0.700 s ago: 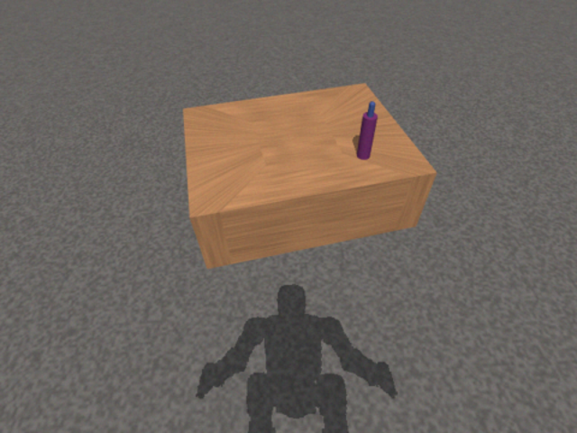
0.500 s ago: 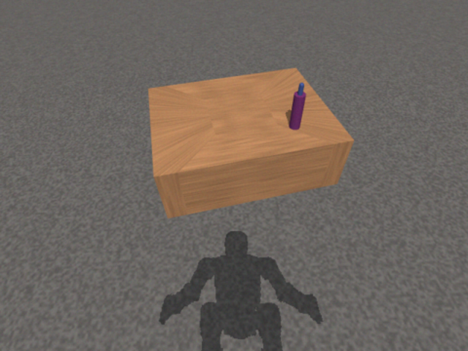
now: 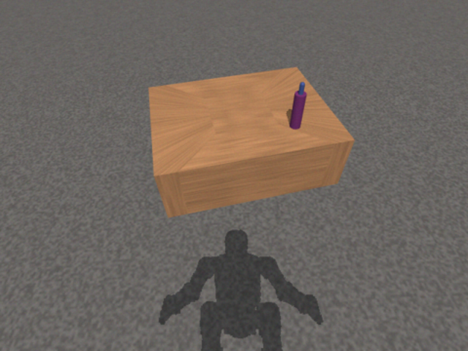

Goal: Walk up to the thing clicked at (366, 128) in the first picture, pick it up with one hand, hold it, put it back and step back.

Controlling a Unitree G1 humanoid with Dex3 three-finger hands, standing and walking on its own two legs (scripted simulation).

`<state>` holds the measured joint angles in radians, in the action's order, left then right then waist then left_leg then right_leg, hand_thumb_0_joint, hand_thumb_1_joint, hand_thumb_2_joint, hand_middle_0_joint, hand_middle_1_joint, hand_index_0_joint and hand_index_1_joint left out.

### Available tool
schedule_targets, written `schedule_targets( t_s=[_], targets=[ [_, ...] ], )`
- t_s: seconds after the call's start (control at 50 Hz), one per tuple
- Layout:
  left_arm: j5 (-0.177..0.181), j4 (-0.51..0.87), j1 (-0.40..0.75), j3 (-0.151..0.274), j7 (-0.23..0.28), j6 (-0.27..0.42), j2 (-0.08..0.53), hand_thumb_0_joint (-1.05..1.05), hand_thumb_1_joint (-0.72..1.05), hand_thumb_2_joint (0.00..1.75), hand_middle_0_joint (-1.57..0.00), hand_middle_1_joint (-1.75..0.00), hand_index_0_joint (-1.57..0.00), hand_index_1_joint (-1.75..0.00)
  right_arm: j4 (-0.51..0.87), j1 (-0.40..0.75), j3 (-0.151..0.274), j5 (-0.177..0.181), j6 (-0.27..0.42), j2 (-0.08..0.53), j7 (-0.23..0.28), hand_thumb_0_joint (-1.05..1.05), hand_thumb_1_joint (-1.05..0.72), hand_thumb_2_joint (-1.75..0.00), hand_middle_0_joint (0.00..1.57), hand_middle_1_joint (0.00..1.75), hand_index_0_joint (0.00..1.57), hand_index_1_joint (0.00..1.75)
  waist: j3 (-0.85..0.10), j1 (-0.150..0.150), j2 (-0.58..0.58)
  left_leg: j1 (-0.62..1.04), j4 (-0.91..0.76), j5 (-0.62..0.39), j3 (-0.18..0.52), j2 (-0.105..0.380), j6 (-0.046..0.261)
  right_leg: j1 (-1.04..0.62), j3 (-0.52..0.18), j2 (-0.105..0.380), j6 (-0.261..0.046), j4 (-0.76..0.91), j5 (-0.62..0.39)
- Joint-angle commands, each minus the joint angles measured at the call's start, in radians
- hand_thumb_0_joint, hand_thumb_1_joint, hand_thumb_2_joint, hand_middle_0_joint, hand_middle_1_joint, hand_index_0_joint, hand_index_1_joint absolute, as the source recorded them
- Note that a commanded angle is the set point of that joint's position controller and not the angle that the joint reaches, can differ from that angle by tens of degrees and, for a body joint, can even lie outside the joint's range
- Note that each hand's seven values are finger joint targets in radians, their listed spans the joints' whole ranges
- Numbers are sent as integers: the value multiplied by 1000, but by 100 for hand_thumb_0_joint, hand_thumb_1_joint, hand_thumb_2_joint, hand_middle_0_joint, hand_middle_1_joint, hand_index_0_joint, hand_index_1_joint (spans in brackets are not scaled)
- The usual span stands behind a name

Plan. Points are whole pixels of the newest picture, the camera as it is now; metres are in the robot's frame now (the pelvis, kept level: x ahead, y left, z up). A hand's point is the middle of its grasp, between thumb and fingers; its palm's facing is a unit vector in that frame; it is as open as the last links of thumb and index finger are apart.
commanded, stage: stand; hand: right
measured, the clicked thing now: (298, 105) +1.23 -0.27 -0.33
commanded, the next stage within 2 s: walk up in 0.42 s
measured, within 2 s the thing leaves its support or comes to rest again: neither
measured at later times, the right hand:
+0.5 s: hand out of the picture +0.08 -0.26 -0.15, palm faces -0.03 +0.94 -0.34, open 7.4 cm
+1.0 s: hand (433, 302) +0.26 -0.38 -0.14, palm faces -0.18 +0.90 -0.39, open 7.4 cm
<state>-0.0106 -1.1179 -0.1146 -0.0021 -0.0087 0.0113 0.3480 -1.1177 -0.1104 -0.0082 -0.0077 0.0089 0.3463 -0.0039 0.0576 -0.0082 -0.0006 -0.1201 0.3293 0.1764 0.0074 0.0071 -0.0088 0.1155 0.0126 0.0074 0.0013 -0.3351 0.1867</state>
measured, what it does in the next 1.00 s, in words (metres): walks ahead: right foot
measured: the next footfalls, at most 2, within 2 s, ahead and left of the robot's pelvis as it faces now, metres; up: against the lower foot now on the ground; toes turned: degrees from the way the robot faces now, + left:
right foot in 0.72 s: +0.17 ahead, -0.21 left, +0.00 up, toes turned +1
left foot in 1.10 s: +0.31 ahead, +0.03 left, +0.00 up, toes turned +13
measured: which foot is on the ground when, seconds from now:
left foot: down 0.00-0.74, up 0.76-1.00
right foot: down 0.00-0.46, up 0.48-0.70, down 0.72-1.00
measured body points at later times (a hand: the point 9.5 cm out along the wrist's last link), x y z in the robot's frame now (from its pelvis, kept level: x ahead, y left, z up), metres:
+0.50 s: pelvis +0.01 +0.00 +0.00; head +0.02 +0.00 +0.45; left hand +0.08 +0.31 -0.13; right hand +0.08 -0.31 -0.13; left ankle +0.00 +0.12 -0.75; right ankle -0.01 -0.12 -0.73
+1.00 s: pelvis +0.15 -0.11 -0.01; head +0.16 -0.10 +0.44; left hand +0.13 +0.21 -0.13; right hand +0.27 -0.43 -0.12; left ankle +0.21 +0.03 -0.71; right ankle +0.13 -0.21 -0.75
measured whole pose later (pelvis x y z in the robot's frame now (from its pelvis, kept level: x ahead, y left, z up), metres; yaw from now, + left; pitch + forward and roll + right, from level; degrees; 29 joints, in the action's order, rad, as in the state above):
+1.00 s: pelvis +0.15 -0.11 -0.01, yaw +7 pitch -2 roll -1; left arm -0.04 -0.88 -0.32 0.08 -0.08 0.04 0.40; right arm -0.91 -0.27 0.07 -0.02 0.05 0.42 -0.05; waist 0.07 -0.06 0.00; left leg -0.47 0.80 0.32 -0.02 0.06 0.01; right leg 0.12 0.12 -0.01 -0.05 -0.48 0.32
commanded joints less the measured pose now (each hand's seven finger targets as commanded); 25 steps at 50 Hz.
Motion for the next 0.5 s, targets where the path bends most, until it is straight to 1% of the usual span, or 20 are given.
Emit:
schedule_targets(
  t_s=[0.0,0.02,0.14,0.16,0.2,0.22,0.24,0.28,0.38,0.4,0.42,0.44,0.46,0.48],
  targets=[
    [1,57,42,39,17,21,215,0,90,90,-20,-30,-20,-30,57,30,40,-1,28,209,14,0,-90,-90,20,30,20,30,-93,7,9,23,-48,-143,92,117,31,-18,-99,123,-28,45,-137],
    [1,57,38,36,16,22,208,0,90,90,-20,-30,-20,-30,58,36,40,0,27,216,14,0,-90,-90,20,30,20,30,-96,3,12,28,-42,-142,89,119,35,-17,-99,123,-27,48,-142],
    [2,54,41,35,18,23,209,0,90,90,-20,-30,-20,-30,54,27,40,0,24,210,13,0,-90,-90,20,30,20,30,-75,8,0,22,-48,-115,93,115,33,-7,-99,122,-26,58,-116],
    [2,57,38,35,18,24,210,0,90,90,-20,-30,-20,-30,55,30,41,0,24,213,13,0,-90,-90,20,30,20,30,-88,6,2,31,-42,-127,91,118,34,-11,-100,125,-27,56,-126],
    [2,56,41,36,18,24,215,0,90,90,-20,-30,-20,-30,55,28,41,0,24,207,13,0,-90,-90,20,30,20,30,-79,8,-5,20,-44,-124,92,116,33,-11,-102,124,-29,60,-123],
    [2,57,40,37,17,23,214,0,90,90,-20,-30,-20,-30,56,33,40,-1,24,212,13,0,-90,-90,20,30,20,30,-83,4,3,23,-43,-124,90,119,37,-20,-104,126,-30,59,-133],
    [1,58,41,38,17,22,216,0,90,90,-20,-30,-20,-30,58,35,41,-1,25,211,13,0,-90,-90,20,30,20,30,-89,6,9,21,-45,-127,92,118,34,-22,-102,126,-31,53,-134],
    [4,54,36,38,17,21,212,0,90,90,-20,-30,-20,-30,55,36,41,1,26,212,13,0,-90,-90,20,30,20,30,-73,4,16,16,-52,-127,93,115,31,-18,-102,123,-30,57,-125],
    [0,55,34,38,16,21,210,0,90,90,-20,-30,-20,-30,57,32,39,0,27,212,15,0,-90,-90,20,30,20,30,-84,3,7,22,-48,-135,92,119,34,-24,-99,125,-27,53,-138],
    [-33,132,19,120,-21,19,303,0,90,90,-20,-30,-20,-30,96,-95,107,-10,44,305,4,0,-90,-90,20,30,20,30,-158,17,-52,27,-3,340,160,108,111,-6,-46,52,-50,-72,327],
    [-46,144,59,125,-34,11,291,0,90,90,-20,-30,-20,-30,77,-162,125,-21,51,339,0,0,-90,-90,20,30,20,30,-81,47,10,28,-64,544,280,172,142,168,-41,37,-56,-182,452],
    [-51,175,94,130,-44,7,260,0,90,90,-20,-30,-20,-30,88,-167,150,-24,55,378,1,0,-90,-90,20,30,20,30,2,64,115,51,-146,651,434,277,202,361,4,11,-33,-368,373],
    [-57,209,113,133,-53,0,249,0,90,90,-20,-30,-20,-30,114,-175,166,-27,62,391,3,0,-90,-90,20,30,20,30,63,72,116,92,-177,625,545,365,268,532,-63,47,-26,-501,330],
    [-50,224,111,136,-60,3,248,0,90,90,-20,-30,-20,-30,134,-172,165,-26,75,377,7,0,-90,-90,20,30,20,30,72,53,83,93,-174,582,563,375,274,578,-129,92,-29,-561,290]
  ],
)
